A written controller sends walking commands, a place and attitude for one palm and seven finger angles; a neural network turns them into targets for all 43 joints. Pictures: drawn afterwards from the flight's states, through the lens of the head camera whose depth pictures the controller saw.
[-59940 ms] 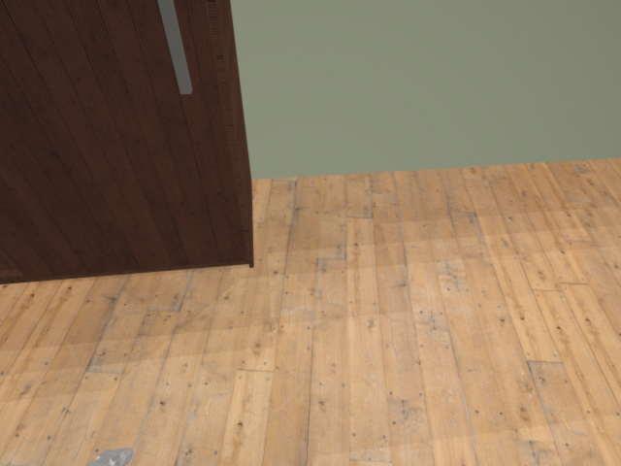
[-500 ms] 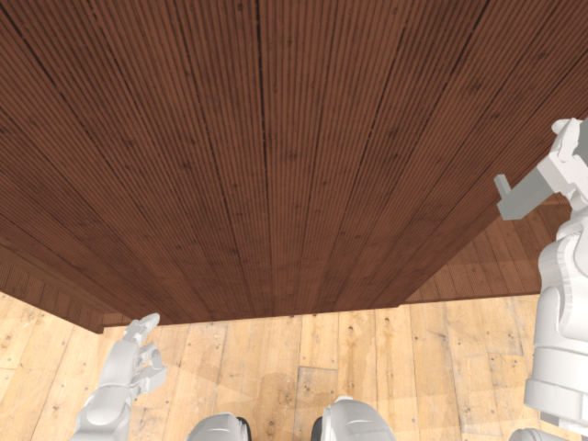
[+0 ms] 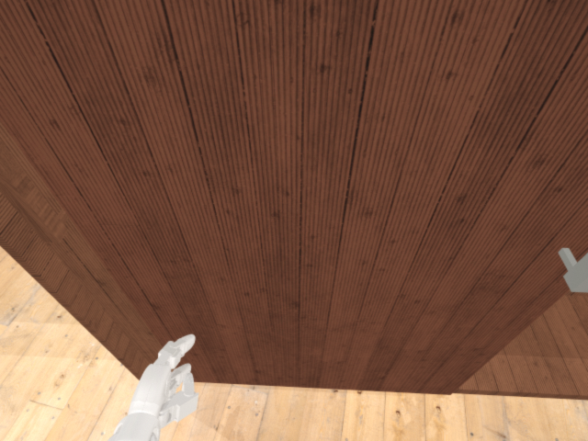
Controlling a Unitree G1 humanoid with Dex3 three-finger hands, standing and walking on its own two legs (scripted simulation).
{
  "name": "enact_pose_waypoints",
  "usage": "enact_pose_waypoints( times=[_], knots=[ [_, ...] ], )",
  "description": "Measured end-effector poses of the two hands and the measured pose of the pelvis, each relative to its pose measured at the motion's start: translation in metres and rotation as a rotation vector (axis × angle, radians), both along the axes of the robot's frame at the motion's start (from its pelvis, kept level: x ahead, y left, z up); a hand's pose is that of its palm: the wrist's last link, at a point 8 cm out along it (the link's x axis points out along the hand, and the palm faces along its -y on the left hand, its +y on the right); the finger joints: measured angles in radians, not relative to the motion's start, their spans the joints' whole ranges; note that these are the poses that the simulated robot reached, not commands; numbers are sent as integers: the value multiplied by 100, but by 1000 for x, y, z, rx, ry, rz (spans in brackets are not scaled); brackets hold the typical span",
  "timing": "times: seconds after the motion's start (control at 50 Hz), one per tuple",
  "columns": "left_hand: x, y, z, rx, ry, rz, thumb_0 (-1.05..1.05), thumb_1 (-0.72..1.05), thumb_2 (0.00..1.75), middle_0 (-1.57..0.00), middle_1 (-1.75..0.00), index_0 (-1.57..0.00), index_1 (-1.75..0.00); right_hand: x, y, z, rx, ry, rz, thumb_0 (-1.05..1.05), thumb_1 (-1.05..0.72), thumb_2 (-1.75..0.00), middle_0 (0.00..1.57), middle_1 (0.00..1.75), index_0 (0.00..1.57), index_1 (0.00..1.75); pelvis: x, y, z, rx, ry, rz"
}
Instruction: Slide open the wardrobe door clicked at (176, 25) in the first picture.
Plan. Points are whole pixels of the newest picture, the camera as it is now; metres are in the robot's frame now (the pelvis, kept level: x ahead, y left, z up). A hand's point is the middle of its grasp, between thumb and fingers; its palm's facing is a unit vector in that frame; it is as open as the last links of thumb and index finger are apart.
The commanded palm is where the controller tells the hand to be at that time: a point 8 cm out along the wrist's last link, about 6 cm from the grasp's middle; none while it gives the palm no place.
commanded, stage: stop walking and hold the door there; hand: right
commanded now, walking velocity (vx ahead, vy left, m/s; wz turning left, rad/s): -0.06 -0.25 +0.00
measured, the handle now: out of the picture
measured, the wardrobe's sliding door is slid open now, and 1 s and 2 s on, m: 0.66 0.66 0.66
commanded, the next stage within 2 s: none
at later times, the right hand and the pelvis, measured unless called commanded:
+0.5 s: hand out of the picture +0.31 -0.37 +0.17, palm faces +0.58 +0.79 -0.18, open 7.4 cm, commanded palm +0.26 -0.38 +0.14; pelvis -0.05 -0.04 +0.01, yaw +3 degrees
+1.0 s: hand out of the picture +0.31 -0.37 +0.17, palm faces +0.58 +0.79 -0.22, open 7.4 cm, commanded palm +0.26 -0.38 +0.14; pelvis -0.09 -0.04 +0.00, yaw +5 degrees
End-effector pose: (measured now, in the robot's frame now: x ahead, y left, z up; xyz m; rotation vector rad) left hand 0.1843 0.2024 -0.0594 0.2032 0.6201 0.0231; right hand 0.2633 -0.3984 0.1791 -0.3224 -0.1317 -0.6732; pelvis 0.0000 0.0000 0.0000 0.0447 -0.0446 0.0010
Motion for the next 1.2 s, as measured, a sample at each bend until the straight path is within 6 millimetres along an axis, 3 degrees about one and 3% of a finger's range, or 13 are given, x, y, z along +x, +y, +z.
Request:
enact_pose_waypoints(
  times=[0.04, 0.08, 0.14, 0.22, 0.36, 0.46, 0.58, 0.68, 0.76, 0.84, 1.0, 1.08, 1.2],
  knots=[
    [0, 24, -17, 13, -8, 37, 1, 90, 90, -21, -30, -21, -30, -1, 1, 0, -35, 12, -39, -12, -60, -81, 39, 130, 6, 127, 0, 6, -15, -30, 11, 18],
    [-9, 46, -30, 29, 21, 106, 1, 90, 90, -21, -30, -21, -30, -1, 2, 1, -43, 35, -65, -13, -59, -80, 40, 130, 8, 127, -7, 4, -16, -23, 10, 36],
    [-37, 70, -38, 50, 94, 187, 1, 90, 90, -20, -30, -20, -30, -2, 3, 3, -17, 48, -78, -12, -59, -79, 39, 128, 10, 128, -16, 1, -11, -47, 3, 39],
    [-85, 88, -38, 95, 184, 254, 1, 91, 90, -20, -30, -20, -30, -2, 1, 3, 4, 46, -64, -11, -58, -79, 39, 128, 13, 128, -25, -3, -4, -71, 0, 33],
    [-162, 83, -37, 180, 283, 314, 1, 91, 90, -20, -30, -20, -30, -1, -5, -1, 40, -15, 16, -10, -57, -79, 39, 133, 16, 127, -43, -24, -8, -44, 8, 37],
    [-194, 47, -33, 141, 316, 351, 2, 91, 90, -20, -30, -20, -30, -2, -6, -2, 66, -27, 53, -9, -60, -77, 36, 135, 13, 125, -53, -39, 0, -21, -5, 60],
    [-199, -2, -30, 56, 345, 289, 1, 90, 90, -20, -30, -20, -30, -3, -7, 1, 89, 3, 90, -7, -63, -74, 32, 134, 11, 127, -60, -45, 11, 14, 9, 68],
    [-185, -19, -30, 18, 309, 237, 1, 90, 90, -20, -30, -20, -30, -3, -7, 2, 81, 21, 96, -7, -65, -73, 30, 133, 9, 129, -70, -43, 11, 9, 23, 90],
    [-173, -12, -32, 12, 260, 208, 1, 90, 90, -21, -30, -21, -30, -3, -4, 2, 74, 35, 77, -7, -66, -73, 30, 131, 7, 129, -79, -38, 5, -15, 34, 104],
    [-168, 9, -36, 34, 229, 219, 1, 90, 90, -21, -30, -21, -30, -4, -1, 3, 68, 47, 47, -7, -67, -74, 28, 128, 5, 127, -87, -34, -1, -25, 39, 113],
    [-188, 49, -35, 131, 270, 314, 1, 90, 90, -20, -30, -20, -30, -3, -2, 3, 78, 45, 55, -7, -65, -76, 30, 129, 7, 128, -85, -37, -4, -31, 38, 95],
    [-199, 54, -34, 151, 292, 337, 1, 90, 90, -20, -30, -20, -30, -3, -3, 3, 74, 42, 61, -7, -65, -77, 30, 129, 8, 128, -85, -40, -3, -32, 37, 98],
    [-208, 41, -43, 125, 323, 328, 1, 90, 90, -20, -30, -20, -30, -3, -4, 3, 64, 46, 66, -8, -65, -77, 30, 129, 7, 129, -89, -45, -4, -26, 38, 88]
  ],
)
